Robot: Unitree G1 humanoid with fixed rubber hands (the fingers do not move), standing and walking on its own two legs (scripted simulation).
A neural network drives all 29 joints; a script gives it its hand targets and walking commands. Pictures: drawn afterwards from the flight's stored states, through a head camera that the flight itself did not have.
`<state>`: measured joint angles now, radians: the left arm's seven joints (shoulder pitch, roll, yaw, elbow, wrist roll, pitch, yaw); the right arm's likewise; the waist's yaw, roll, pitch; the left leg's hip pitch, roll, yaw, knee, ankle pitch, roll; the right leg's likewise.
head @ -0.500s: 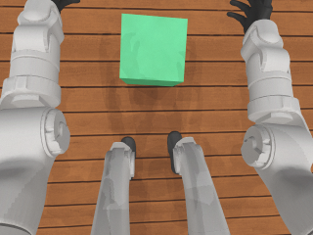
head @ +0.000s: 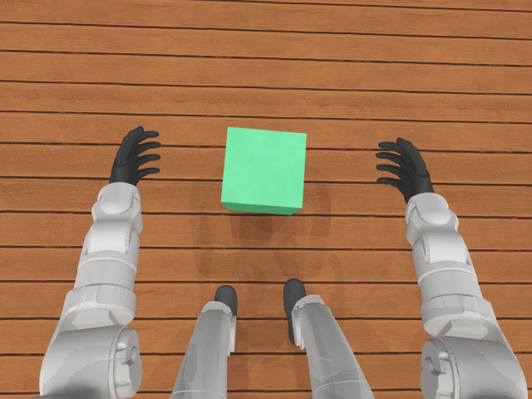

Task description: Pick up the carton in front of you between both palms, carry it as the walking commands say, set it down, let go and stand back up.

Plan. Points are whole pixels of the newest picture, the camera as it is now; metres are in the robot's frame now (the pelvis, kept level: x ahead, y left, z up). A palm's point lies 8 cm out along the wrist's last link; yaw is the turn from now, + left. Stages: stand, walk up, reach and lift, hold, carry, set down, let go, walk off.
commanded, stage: let go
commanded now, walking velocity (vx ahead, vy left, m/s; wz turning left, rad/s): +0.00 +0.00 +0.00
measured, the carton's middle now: (263, 176) +0.50 -0.02 -0.58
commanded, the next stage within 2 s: stand in 1.00 s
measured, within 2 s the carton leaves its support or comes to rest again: neither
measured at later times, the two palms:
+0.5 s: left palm (61, 311) +0.24 +0.23 -0.01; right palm (475, 321) +0.21 -0.23 -0.01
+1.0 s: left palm (50, 344) +0.21 +0.23 +0.00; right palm (482, 329) +0.21 -0.23 +0.00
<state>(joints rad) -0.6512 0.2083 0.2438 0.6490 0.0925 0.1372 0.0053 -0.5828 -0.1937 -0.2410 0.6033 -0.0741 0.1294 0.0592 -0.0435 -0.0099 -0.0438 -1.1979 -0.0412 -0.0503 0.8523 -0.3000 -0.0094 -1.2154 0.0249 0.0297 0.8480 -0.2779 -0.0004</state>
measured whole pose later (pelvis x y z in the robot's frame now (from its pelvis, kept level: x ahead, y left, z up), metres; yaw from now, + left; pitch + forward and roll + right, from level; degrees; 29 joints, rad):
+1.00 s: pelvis +0.05 +0.01 +0.07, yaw -1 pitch -5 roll +0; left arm 0.22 0.21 0.04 0.45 0.01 0.11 -0.05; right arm 0.22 -0.22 -0.03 0.39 -0.02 0.20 0.05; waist 0.00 0.00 0.11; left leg -0.06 -0.02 -0.04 0.45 -0.30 0.01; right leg -0.09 0.03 0.05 0.46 -0.27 0.00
